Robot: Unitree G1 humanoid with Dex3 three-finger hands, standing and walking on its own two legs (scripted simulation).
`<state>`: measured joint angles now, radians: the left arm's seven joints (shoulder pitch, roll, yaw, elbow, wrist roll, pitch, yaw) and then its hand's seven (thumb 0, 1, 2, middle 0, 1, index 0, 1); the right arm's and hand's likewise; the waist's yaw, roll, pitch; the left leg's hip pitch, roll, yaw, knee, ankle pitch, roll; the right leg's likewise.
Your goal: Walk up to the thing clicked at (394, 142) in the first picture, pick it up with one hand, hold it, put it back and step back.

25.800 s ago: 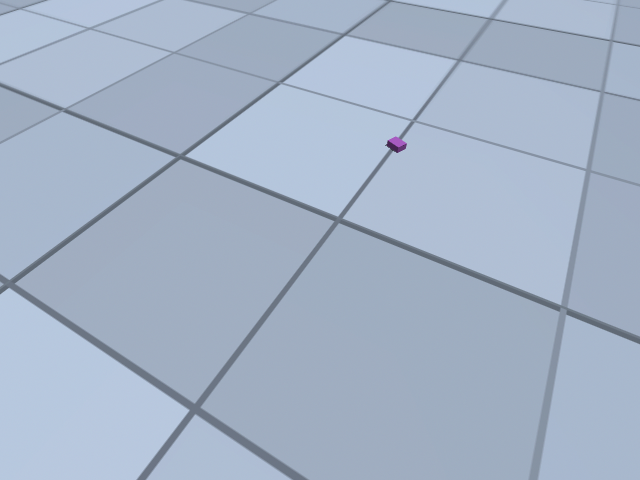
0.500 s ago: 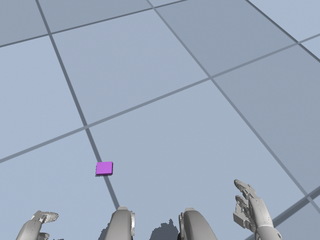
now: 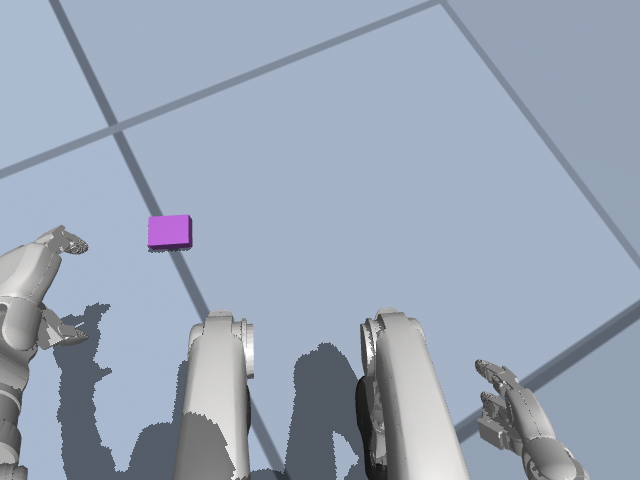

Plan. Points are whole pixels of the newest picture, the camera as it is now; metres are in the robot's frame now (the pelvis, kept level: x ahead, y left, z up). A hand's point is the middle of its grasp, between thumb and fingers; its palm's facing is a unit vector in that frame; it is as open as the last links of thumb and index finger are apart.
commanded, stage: rise first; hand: left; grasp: from above
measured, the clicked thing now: (170, 232) +0.52 +0.30 -0.43
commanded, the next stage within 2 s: none
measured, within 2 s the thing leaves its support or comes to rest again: neither
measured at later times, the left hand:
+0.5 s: hand (90, 255) +0.42 +0.36 -0.23, palm faces -0.44 -0.07 -0.89, open 12.1 cm
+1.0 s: hand (109, 241) +0.46 +0.35 -0.28, palm faces -0.44 -0.05 -0.90, open 12.3 cm
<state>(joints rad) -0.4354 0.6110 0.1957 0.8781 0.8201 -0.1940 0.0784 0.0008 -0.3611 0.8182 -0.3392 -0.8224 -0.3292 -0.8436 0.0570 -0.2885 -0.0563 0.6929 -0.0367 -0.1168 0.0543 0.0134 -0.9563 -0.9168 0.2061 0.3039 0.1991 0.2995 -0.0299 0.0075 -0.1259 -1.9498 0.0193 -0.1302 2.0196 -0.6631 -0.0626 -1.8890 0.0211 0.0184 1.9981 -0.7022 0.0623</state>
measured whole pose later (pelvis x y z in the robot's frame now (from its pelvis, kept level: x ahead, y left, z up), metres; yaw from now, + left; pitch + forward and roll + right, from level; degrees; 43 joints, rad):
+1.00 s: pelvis +0.00 +0.02 -0.12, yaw -6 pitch +33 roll -11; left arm -0.92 0.90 0.19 1.43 1.35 -0.34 0.37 0.00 -0.21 0.73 -0.37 -0.72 -0.37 -0.72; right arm 0.09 -0.25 0.06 0.75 -0.18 0.01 0.14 0.01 -0.91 -0.90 0.21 0.30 0.20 0.30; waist -0.21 -0.04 -0.04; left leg -2.33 -0.01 -0.20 2.42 -0.68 -0.03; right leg -2.20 0.05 -0.01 2.32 -0.72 0.07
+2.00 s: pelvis +0.00 +0.03 -0.14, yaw -9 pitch +32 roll -13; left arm -0.97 0.98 0.21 1.52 1.34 -0.32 0.42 0.00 -0.41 0.90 -0.23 -0.87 -0.22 -0.89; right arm 0.09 -0.27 0.12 0.74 -0.20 -0.02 0.16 0.00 -0.91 -0.90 0.21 0.30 0.20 0.30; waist -0.26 -0.06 0.02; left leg -2.37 -0.01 -0.24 2.49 -0.69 -0.03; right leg -2.23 0.06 -0.03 2.36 -0.71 0.08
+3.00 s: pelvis -0.01 +0.03 -0.13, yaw -8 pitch +31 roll -13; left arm -0.96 0.97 0.19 1.47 1.32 -0.32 0.35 0.00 -0.44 0.93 -0.21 -0.90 -0.19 -0.92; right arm 0.13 -0.28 0.12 0.72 -0.17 -0.01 0.17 0.01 -0.91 -0.90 0.21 0.30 0.20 0.30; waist -0.25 -0.04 0.01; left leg -2.36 -0.01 -0.23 2.47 -0.67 -0.02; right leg -2.22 0.04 -0.04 2.34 -0.70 0.07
